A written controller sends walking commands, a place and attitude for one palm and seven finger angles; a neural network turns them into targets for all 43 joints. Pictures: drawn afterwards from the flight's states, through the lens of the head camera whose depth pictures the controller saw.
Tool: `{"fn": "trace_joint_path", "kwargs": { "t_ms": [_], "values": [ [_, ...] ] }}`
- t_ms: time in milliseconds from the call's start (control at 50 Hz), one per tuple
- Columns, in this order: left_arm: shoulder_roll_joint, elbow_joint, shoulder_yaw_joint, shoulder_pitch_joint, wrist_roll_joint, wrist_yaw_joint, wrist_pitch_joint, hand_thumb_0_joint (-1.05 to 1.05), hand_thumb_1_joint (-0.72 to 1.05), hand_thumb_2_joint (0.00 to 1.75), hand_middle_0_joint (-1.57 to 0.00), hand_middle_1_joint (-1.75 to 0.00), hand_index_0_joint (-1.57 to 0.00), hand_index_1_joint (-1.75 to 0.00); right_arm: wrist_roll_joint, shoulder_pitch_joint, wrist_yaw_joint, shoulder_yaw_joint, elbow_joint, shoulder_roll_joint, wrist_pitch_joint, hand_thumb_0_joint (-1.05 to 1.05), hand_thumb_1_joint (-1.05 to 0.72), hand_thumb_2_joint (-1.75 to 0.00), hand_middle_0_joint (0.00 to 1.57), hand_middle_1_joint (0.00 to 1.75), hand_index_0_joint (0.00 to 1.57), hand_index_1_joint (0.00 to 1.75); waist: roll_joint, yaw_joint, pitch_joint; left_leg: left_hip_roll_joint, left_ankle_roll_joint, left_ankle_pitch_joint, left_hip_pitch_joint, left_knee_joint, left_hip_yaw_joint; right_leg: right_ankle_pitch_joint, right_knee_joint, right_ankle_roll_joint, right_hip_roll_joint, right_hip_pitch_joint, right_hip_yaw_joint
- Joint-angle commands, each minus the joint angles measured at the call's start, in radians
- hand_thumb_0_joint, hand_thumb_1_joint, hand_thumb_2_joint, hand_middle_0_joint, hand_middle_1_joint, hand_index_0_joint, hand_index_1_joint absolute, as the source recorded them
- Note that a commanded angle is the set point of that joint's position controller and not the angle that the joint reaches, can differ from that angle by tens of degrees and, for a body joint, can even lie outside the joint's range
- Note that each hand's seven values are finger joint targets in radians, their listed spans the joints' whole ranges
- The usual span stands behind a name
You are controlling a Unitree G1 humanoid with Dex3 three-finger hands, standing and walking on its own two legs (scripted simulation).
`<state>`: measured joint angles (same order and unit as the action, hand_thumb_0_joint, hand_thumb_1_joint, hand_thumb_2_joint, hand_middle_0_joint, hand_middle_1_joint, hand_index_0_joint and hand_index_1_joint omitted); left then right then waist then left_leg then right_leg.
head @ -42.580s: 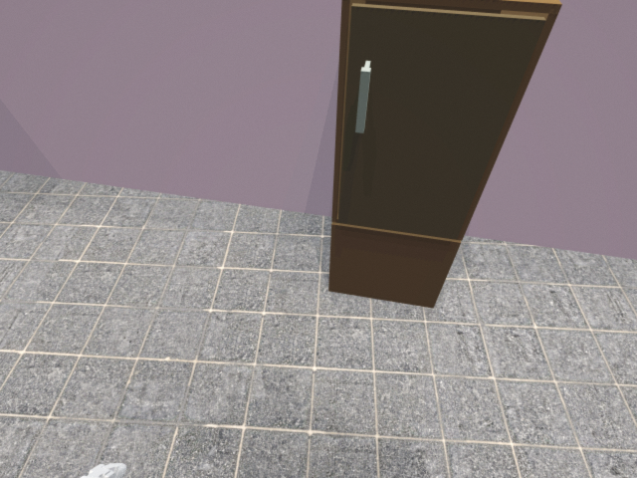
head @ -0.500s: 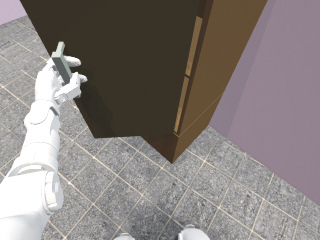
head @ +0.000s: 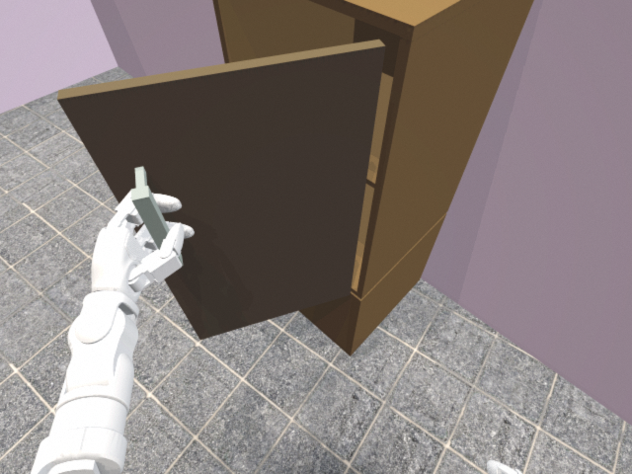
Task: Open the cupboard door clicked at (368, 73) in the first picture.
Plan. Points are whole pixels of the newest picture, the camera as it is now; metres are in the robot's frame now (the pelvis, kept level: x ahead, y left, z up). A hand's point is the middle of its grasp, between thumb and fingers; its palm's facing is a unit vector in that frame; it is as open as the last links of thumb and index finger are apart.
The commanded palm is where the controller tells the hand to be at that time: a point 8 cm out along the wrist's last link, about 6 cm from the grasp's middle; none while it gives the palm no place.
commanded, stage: pull the door open along its arc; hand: left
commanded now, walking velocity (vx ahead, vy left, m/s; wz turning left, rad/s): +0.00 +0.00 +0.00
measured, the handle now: (158, 220) +0.42 +0.21 +0.09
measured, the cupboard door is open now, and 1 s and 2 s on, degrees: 62 93 95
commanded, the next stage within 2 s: open thumb and fingers to let go in 0.64 s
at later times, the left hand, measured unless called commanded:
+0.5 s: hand (241, 323) +0.27 +0.09 +0.09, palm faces +0.45 -0.89 +0.01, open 5.9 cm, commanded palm +0.19 +0.12 +0.09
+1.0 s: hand (261, 338) +0.26 +0.06 +0.09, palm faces +0.45 -0.89 +0.00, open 7.2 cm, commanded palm +0.20 +0.10 +0.09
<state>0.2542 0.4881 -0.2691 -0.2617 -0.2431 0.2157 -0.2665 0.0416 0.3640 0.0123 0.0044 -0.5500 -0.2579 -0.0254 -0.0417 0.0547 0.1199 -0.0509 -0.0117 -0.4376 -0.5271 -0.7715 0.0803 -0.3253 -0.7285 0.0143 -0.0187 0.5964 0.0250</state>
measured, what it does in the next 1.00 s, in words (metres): stands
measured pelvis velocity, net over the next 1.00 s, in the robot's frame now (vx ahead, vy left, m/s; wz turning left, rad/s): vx -0.01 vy -0.05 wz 0.09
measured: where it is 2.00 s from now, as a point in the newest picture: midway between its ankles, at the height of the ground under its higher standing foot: outside the picture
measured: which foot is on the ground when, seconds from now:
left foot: down 0.00-1.00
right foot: down 0.00-1.00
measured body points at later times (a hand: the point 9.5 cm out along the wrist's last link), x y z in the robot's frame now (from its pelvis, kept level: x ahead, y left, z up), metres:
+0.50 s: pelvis +0.01 -0.03 +0.01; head +0.01 -0.05 +0.46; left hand +0.24 +0.13 +0.09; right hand +0.22 -0.22 -0.08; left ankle -0.04 +0.10 -0.71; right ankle +0.02 -0.13 -0.71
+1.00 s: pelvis -0.01 -0.05 +0.00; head +0.00 -0.07 +0.45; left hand +0.23 +0.11 +0.09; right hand +0.20 -0.24 -0.09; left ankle -0.04 +0.10 -0.71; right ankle +0.02 -0.13 -0.71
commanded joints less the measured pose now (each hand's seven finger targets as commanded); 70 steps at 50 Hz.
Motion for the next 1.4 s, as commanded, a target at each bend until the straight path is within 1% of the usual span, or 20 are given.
{"fn": "trace_joint_path", "kwargs": {
  "t_ms": [0,40,80,100,120,180,260,300,380,500,620,700,720,800,880,1000,1120,1160,1220,1380],
  "values": [
    [0.062,-0.425,-0.073,0.044,-0.020,-0.253,-0.010,0.00,0.90,0.90,-0.40,-1.35,-0.40,-1.35,-0.009,-0.121,-0.009,-0.044,0.153,-0.086,0.085,0.00,-0.90,-0.90,0.20,0.30,0.20,0.30,0.040,-0.121,0.208,0.042,0.021,0.425,0.052,0.138,-0.050,0.361,0.042,-0.036,0.035,-0.318,0.058],
    [0.036,-0.513,-0.060,0.179,0.034,-0.351,0.007,0.00,0.90,0.90,-0.40,-1.35,-0.40,-1.35,-0.023,-0.142,-0.017,-0.041,0.156,-0.076,0.087,0.00,-0.90,-0.90,0.20,0.30,0.20,0.30,0.062,-0.132,0.210,0.042,0.022,0.431,0.061,0.151,-0.047,0.374,0.039,-0.036,0.027,-0.348,0.059],
    [-0.025,-0.634,0.006,0.220,0.085,-0.434,0.023,0.00,0.90,0.90,-0.40,-1.35,-0.40,-1.35,-0.037,-0.166,-0.020,-0.039,0.160,-0.059,0.079,0.00,-0.90,-0.90,0.20,0.30,0.20,0.30,0.028,-0.127,0.224,0.042,0.022,0.469,0.093,0.145,-0.040,0.415,0.037,-0.038,0.019,-0.366,0.052],
    [-0.043,-0.660,0.030,0.258,0.109,-0.476,0.035,0.00,0.90,0.90,-0.40,-1.35,-0.40,-1.35,-0.046,-0.170,-0.018,-0.039,0.164,-0.057,0.074,0.00,-0.90,-0.90,0.20,0.30,0.20,0.30,0.096,-0.120,0.210,0.040,0.019,0.449,0.090,0.146,-0.046,0.409,0.048,-0.038,0.019,-0.381,0.055],
    [-0.069,-0.675,0.052,0.281,0.129,-0.515,0.054,0.00,0.90,0.90,-0.40,-1.35,-0.40,-1.35,-0.050,-0.188,-0.016,-0.037,0.164,-0.052,0.063,0.00,-0.90,-0.90,0.20,0.30,0.20,0.30,0.086,-0.117,0.188,0.040,0.019,0.423,0.088,0.150,-0.045,0.399,0.054,-0.038,0.017,-0.378,0.047],
    [-0.147,-0.766,0.139,0.322,0.195,-0.623,0.104,0.00,0.90,0.90,-0.40,-1.35,-0.40,-1.35,-0.069,-0.223,-0.009,-0.028,0.174,-0.030,0.034,0.00,-0.90,-0.90,0.20,0.30,0.20,0.30,0.058,-0.112,0.162,0.047,0.019,0.392,0.105,0.151,-0.044,0.377,0.067,-0.040,0.009,-0.378,0.043],
    [-0.219,-0.791,0.236,0.346,0.267,-0.727,0.164,0.00,0.90,0.90,-0.40,-1.35,-0.40,-1.35,-0.088,-0.253,0.006,-0.019,0.176,-0.015,-0.002,0.00,-0.90,-0.90,0.20,0.30,0.20,0.30,0.086,-0.096,0.132,0.053,0.014,0.345,0.114,0.145,-0.049,0.342,0.094,-0.040,0.004,-0.380,0.034],
    [-0.246,-0.792,0.285,0.377,0.295,-0.734,0.176,0.00,0.90,0.90,-0.40,-1.35,-0.40,-1.35,-0.095,-0.257,0.011,-0.020,0.177,-0.012,-0.017,0.00,-0.90,-0.90,0.20,0.30,0.20,0.30,0.107,-0.088,0.124,0.052,0.009,0.343,0.125,0.140,-0.051,0.351,0.104,-0.040,0.003,-0.381,0.028],
    [-0.304,-0.851,0.375,0.423,0.311,-0.718,0.172,0.00,0.90,0.90,-0.40,-1.35,-0.40,-1.35,-0.099,-0.271,0.011,-0.018,0.188,-0.003,-0.028,0.00,-0.90,-0.90,0.20,0.30,0.20,0.30,0.076,-0.087,0.129,0.052,0.009,0.362,0.142,0.130,-0.051,0.390,0.094,-0.044,-0.001,-0.389,0.026],
    [-0.387,-0.939,0.509,0.599,0.321,-0.703,0.156,0.00,0.90,0.90,-0.40,-1.35,-0.40,-1.35,-0.095,-0.283,-0.007,-0.024,0.215,0.001,-0.014,0.00,-0.90,-0.90,0.20,0.30,0.20,0.30,0.118,-0.085,0.125,0.051,0.006,0.380,0.138,0.100,-0.061,0.452,0.076,-0.042,-0.004,-0.400,0.028],
    [-0.451,-0.994,0.588,0.661,0.299,-0.714,0.159,0.00,0.90,0.90,-0.40,-1.35,-0.40,-1.35,-0.086,-0.301,-0.018,-0.020,0.221,0.002,0.021,0.00,-0.90,-0.90,0.20,0.30,0.20,0.30,0.133,-0.077,0.103,0.060,0.005,0.328,0.120,0.067,-0.071,0.434,0.084,-0.033,-0.013,-0.367,0.021],
    [-0.405,-0.947,0.537,0.526,0.313,-0.750,0.161,0.00,0.90,0.90,-0.40,-1.35,-0.40,-1.35,-0.092,-0.294,-0.007,-0.021,0.198,-0.002,0.032,0.00,-0.90,-0.90,0.20,0.30,0.20,0.30,0.137,-0.072,0.087,0.070,0.006,0.279,0.107,0.056,-0.077,0.348,0.104,-0.028,-0.018,-0.323,0.004],
    [-0.372,-0.922,0.499,0.420,0.311,-0.763,0.158,0.00,0.90,0.90,-0.40,-1.35,-0.40,-1.35,-0.095,-0.297,0.001,-0.019,0.186,-0.005,0.032,0.00,-0.90,-0.90,0.20,0.30,0.20,0.30,0.141,-0.059,0.072,0.075,0.004,0.251,0.096,0.053,-0.077,0.295,0.115,-0.024,-0.023,-0.298,-0.007],
    [-0.375,-0.858,0.489,0.402,0.311,-0.762,0.146,0.00,0.62,0.78,-0.38,-1.32,-0.38,-1.32,-0.096,-0.299,0.015,-0.021,0.172,0.001,0.039,0.00,-0.90,-0.90,0.20,0.30,0.20,0.30,0.177,-0.074,0.110,0.078,0.000,0.230,0.113,0.063,-0.075,0.220,0.157,-0.018,-0.033,-0.318,-0.033],
    [-0.389,-0.841,0.511,0.337,0.320,-0.749,0.139,0.00,0.34,0.66,-0.36,-1.29,-0.36,-1.29,-0.097,-0.293,0.016,-0.021,0.165,0.000,0.045,0.00,-0.90,-0.90,0.20,0.30,0.20,0.30,0.136,-0.062,0.108,0.075,-0.001,0.239,0.125,0.076,-0.073,0.231,0.143,-0.020,-0.031,-0.311,-0.020],
    [-0.367,-0.809,0.479,0.319,0.313,-0.740,0.134,0.00,-0.08,0.48,-0.33,-1.24,-0.33,-1.24,-0.098,-0.303,0.020,-0.018,0.166,0.000,0.042,0.00,-0.90,-0.90,0.20,0.30,0.20,0.30,0.146,-0.076,0.111,0.074,-0.001,0.222,0.123,0.091,-0.072,0.174,0.157,-0.024,-0.028,-0.319,-0.017],
    [-0.404,-0.787,0.510,0.233,0.322,-0.761,0.139,0.00,-0.50,0.30,-0.30,-1.20,-0.30,-1.20,-0.097,-0.324,0.015,-0.015,0.166,-0.001,0.041,0.00,-0.90,-0.90,0.20,0.30,0.20,0.30,0.116,-0.065,0.085,0.071,0.000,0.177,0.127,0.100,-0.079,0.060,0.155,-0.035,-0.019,-0.264,0.006],
    [-0.411,-0.774,0.512,0.221,0.319,-0.764,0.144,0.00,-0.50,0.30,-0.30,-1.20,-0.30,-1.20,-0.095,-0.327,0.015,-0.014,0.165,-0.001,0.037,0.00,-0.90,-0.90,0.20,0.30,0.20,0.30,0.124,-0.067,0.086,0.070,0.002,0.176,0.121,0.107,-0.080,0.060,0.146,-0.038,-0.014,-0.267,0.017],
    [-0.401,-0.757,0.497,0.176,0.316,-0.772,0.155,0.00,-0.50,0.30,-0.27,-1.05,-0.27,-1.05,-0.095,-0.339,0.017,-0.011,0.160,-0.004,0.028,0.00,-0.90,-0.90,0.20,0.30,0.20,0.30,0.116,-0.072,0.083,0.069,0.004,0.158,0.115,0.120,-0.086,0.030,0.141,-0.042,-0.011,-0.260,0.025],
    [-0.466,-0.754,0.556,0.175,0.331,-0.797,0.185,0.00,-0.50,0.30,-0.21,-0.65,-0.21,-0.65,-0.090,-0.341,-0.003,-0.017,0.162,-0.005,0.020,0.00,-0.90,-0.90,0.20,0.30,0.20,0.30,0.084,-0.078,0.099,0.055,0.013,0.200,0.118,0.124,-0.095,0.076,0.088,-0.056,0.006,-0.248,0.058]
  ]
}}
